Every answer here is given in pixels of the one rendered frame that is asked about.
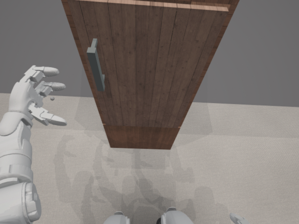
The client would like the left robot hand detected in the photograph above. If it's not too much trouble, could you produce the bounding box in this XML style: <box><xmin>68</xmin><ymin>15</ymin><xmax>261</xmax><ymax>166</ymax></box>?
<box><xmin>8</xmin><ymin>65</ymin><xmax>67</xmax><ymax>126</ymax></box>

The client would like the robot left forearm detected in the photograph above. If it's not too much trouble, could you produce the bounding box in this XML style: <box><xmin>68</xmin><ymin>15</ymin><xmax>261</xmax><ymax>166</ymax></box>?
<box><xmin>0</xmin><ymin>112</ymin><xmax>33</xmax><ymax>189</ymax></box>

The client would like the right robot hand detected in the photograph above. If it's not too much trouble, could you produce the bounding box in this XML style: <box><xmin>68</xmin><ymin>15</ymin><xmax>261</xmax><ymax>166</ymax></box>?
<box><xmin>229</xmin><ymin>213</ymin><xmax>250</xmax><ymax>224</ymax></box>

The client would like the robot left thigh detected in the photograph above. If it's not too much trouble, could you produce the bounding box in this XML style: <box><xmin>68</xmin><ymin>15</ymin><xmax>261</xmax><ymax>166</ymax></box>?
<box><xmin>103</xmin><ymin>215</ymin><xmax>130</xmax><ymax>224</ymax></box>

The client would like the left robot upper arm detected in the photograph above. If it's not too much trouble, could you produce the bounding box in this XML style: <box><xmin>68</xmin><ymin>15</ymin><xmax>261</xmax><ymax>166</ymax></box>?
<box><xmin>0</xmin><ymin>182</ymin><xmax>42</xmax><ymax>224</ymax></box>

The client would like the robot thigh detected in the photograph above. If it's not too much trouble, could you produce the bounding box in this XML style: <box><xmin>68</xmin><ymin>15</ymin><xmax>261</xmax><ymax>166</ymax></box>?
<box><xmin>103</xmin><ymin>215</ymin><xmax>130</xmax><ymax>224</ymax></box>
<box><xmin>161</xmin><ymin>210</ymin><xmax>194</xmax><ymax>224</ymax></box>

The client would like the robot right thigh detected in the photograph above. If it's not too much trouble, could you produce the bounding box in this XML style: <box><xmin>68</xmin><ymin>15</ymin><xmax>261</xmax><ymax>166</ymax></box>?
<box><xmin>161</xmin><ymin>210</ymin><xmax>194</xmax><ymax>224</ymax></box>

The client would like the handle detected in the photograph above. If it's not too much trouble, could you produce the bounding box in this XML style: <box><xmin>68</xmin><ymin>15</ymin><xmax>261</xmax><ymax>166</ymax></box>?
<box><xmin>87</xmin><ymin>38</ymin><xmax>105</xmax><ymax>91</ymax></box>

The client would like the cupboard door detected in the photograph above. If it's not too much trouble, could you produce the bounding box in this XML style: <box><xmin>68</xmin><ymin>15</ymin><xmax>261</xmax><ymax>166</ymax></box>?
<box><xmin>67</xmin><ymin>0</ymin><xmax>229</xmax><ymax>128</ymax></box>

